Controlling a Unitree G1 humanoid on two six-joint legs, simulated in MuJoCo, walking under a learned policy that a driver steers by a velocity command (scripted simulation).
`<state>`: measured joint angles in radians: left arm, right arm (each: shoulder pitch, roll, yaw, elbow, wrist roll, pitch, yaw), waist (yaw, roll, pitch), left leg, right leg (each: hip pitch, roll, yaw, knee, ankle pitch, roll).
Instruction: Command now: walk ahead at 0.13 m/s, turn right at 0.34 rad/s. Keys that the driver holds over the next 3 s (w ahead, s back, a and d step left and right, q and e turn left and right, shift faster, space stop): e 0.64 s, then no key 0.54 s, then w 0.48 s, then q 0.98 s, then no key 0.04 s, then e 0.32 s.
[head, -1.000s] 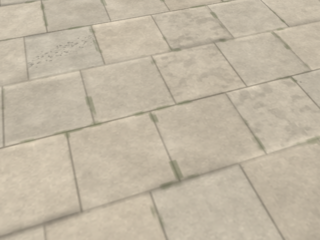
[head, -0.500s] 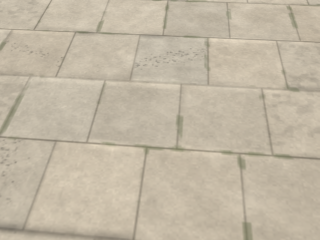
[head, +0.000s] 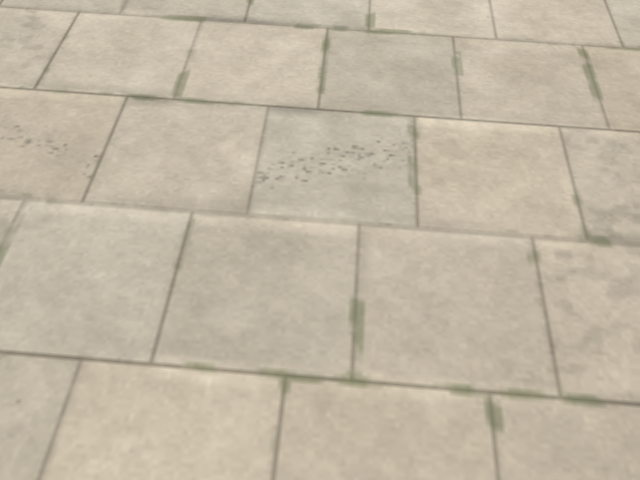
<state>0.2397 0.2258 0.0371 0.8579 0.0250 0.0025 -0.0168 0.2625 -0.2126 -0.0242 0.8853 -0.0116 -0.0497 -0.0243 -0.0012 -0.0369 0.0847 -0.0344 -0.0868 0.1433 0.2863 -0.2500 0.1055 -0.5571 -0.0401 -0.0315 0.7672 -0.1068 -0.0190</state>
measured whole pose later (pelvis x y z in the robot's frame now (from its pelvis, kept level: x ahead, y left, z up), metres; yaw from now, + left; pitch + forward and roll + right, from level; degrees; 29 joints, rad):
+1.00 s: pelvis +0.07 +0.03 +0.00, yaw -27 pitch +0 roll +0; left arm 0.16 0.26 0.04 0.82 0.00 0.07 0.00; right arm 0.25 -0.25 -0.03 0.80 -0.02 0.01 -0.02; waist -0.03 -0.01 0.05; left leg -0.22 0.00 0.03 0.48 -0.26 0.03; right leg -0.18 0.04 0.05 0.49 -0.31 0.01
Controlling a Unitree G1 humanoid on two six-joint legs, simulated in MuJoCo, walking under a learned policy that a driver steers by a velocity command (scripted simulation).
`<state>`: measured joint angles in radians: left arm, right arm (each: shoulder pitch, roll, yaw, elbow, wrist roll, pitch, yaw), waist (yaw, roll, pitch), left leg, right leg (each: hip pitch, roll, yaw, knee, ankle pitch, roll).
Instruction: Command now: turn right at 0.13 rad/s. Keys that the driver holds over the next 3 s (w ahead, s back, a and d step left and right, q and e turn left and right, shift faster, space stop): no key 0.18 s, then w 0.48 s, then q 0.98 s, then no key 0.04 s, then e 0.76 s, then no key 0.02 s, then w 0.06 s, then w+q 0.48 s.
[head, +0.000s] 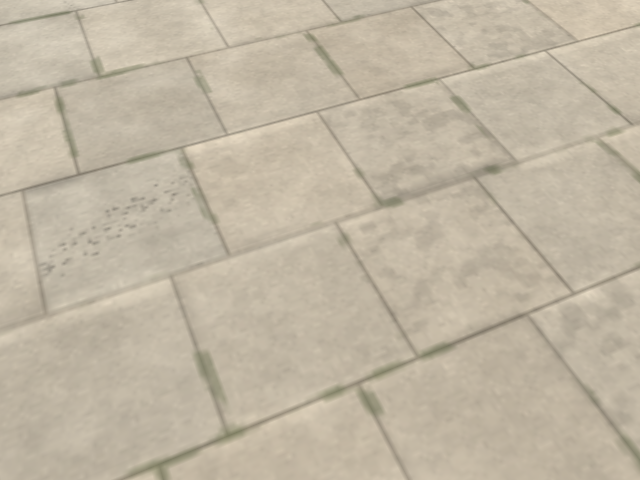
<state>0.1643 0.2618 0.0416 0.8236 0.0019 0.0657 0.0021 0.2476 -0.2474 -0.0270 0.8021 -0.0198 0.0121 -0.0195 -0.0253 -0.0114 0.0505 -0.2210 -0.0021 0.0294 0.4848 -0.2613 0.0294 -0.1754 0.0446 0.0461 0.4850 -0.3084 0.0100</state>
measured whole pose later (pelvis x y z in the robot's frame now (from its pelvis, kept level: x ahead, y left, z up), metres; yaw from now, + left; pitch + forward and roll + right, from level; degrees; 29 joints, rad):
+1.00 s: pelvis +0.23 +0.02 -0.02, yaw +8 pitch +0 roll +1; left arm 0.05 0.22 0.02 0.87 0.01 -0.05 0.02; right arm 0.38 -0.20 -0.03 0.99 0.00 -0.03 -0.03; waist -0.07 0.01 0.11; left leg -0.22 -0.09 -0.05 1.00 -0.57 0.05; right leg -0.43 0.02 -0.08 0.57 -0.17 -0.09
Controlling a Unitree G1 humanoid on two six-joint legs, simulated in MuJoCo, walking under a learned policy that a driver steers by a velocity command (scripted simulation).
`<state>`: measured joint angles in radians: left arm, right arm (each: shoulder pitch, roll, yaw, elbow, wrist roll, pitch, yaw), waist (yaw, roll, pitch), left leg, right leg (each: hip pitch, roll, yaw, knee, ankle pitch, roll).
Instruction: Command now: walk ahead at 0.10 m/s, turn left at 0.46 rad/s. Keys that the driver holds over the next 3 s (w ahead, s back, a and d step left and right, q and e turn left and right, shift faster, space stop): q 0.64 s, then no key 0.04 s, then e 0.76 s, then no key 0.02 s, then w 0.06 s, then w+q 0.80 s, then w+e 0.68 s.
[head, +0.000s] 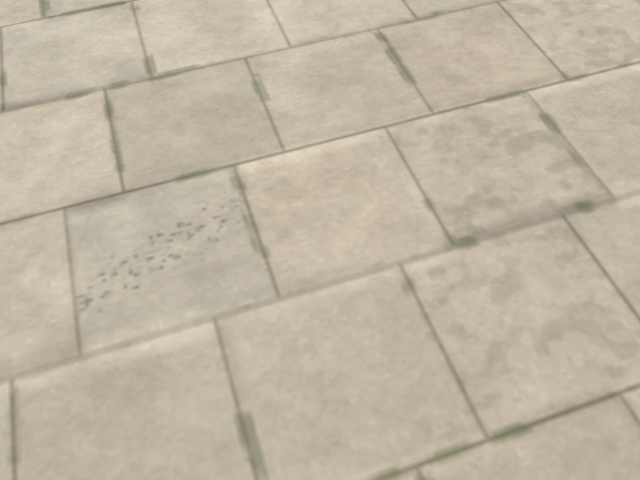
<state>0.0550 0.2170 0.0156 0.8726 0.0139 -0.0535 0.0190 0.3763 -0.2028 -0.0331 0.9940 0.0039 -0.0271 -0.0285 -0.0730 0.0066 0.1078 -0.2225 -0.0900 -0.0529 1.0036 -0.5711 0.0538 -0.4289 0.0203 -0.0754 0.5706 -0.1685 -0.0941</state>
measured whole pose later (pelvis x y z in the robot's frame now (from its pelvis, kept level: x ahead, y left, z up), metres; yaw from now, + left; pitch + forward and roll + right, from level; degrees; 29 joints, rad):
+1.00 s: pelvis +0.04 +0.00 +0.02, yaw +20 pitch +0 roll +1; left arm 0.22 0.23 0.02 0.81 0.01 0.02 0.01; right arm 0.17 -0.24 -0.03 0.81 -0.01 0.04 -0.02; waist 0.01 0.01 0.04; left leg -0.24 -0.07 -0.05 0.58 -0.38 0.01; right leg -0.23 0.04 0.07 0.46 -0.22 -0.04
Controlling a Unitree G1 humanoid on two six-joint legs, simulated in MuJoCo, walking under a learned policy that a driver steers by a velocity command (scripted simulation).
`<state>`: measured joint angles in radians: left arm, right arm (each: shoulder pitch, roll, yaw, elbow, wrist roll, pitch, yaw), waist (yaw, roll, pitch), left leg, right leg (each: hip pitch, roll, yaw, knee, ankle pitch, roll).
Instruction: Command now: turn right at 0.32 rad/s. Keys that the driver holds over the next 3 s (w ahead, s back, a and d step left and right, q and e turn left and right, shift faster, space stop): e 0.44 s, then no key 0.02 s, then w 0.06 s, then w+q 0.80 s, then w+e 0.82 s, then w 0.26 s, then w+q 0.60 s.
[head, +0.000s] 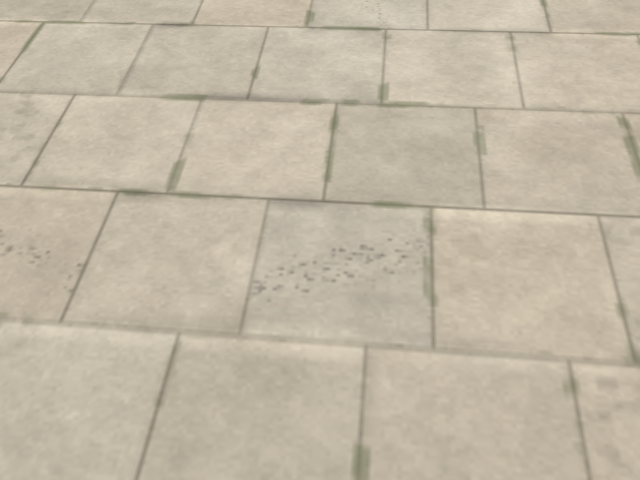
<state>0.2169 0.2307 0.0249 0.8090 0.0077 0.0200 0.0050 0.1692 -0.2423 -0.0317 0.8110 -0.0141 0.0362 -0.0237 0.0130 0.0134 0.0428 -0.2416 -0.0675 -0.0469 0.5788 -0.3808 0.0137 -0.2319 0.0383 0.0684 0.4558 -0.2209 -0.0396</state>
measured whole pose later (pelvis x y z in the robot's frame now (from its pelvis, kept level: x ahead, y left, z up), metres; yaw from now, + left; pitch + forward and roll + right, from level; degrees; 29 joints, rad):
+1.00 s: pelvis +0.10 -0.03 -0.01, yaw -8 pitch +1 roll -1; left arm 0.40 0.22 0.03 0.93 0.03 -0.08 0.01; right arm 0.18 -0.27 -0.06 0.81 -0.04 0.01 0.08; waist 0.03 0.04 0.05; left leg -0.67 0.05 0.03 0.84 -0.10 0.04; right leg 0.15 0.04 -0.18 0.17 -0.34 -0.03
